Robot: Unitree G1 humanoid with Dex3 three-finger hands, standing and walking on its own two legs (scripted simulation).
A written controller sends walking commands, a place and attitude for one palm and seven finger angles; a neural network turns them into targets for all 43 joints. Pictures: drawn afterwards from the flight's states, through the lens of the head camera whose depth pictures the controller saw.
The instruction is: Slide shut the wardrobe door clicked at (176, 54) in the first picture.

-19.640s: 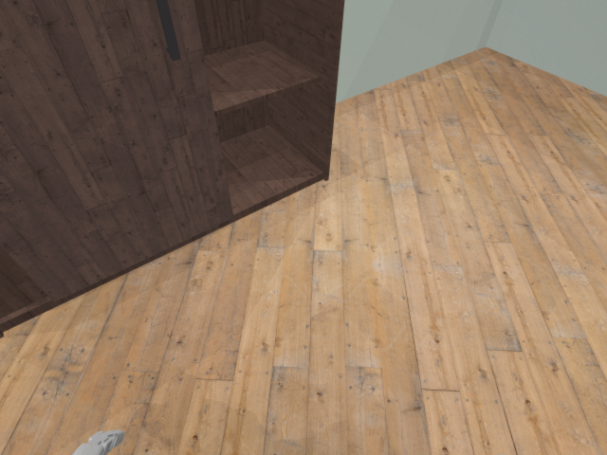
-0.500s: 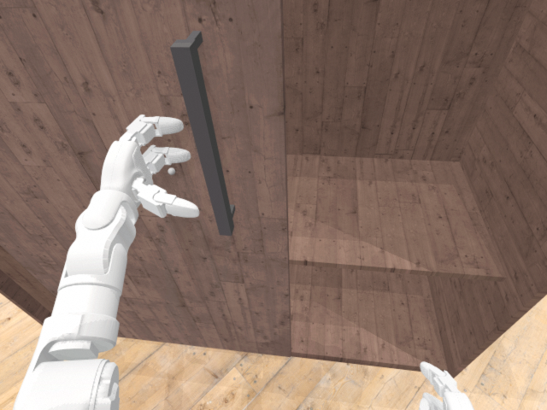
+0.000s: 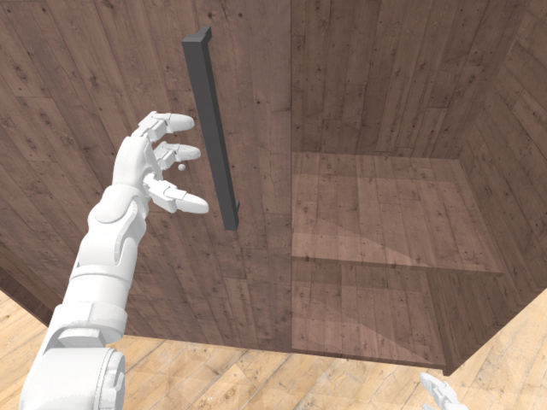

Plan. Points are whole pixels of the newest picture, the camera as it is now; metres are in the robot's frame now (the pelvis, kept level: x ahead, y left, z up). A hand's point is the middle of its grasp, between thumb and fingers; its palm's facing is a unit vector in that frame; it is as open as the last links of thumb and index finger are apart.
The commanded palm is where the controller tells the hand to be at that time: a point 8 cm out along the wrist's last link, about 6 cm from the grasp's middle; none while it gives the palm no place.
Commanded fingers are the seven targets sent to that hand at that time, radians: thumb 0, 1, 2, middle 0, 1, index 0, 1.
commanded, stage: slide the fingers in behind the handle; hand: left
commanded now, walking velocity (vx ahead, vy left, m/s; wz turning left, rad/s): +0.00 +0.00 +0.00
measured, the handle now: (220, 146) +0.44 +0.11 +0.18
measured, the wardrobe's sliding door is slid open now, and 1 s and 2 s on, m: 0.52 0.52 0.52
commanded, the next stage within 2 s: move the hooked fingers beside the handle in 0.20 s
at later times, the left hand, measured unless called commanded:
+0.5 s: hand (197, 176) +0.38 +0.13 +0.18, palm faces -0.02 -1.00 -0.03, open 13.9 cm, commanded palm +0.35 +0.18 +0.18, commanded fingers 0.00 -0.50 0.30 -0.30 -1.20 -0.30 -1.20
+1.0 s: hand (191, 175) +0.38 +0.14 +0.18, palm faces -0.01 -1.00 -0.04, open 13.9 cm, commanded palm +0.36 +0.19 +0.18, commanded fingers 0.00 -0.50 0.30 -0.30 -1.20 -0.30 -1.20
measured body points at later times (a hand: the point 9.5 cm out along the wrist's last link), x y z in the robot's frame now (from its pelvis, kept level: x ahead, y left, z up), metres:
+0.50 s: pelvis +0.02 -0.01 +0.00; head +0.00 -0.04 +0.45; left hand +0.37 +0.19 +0.18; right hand +0.18 -0.26 -0.09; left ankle +0.05 +0.10 -0.74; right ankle -0.04 -0.10 -0.74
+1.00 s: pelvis +0.02 -0.03 +0.00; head +0.00 -0.06 +0.45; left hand +0.37 +0.20 +0.18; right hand +0.18 -0.27 -0.10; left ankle +0.05 +0.10 -0.74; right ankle -0.04 -0.10 -0.74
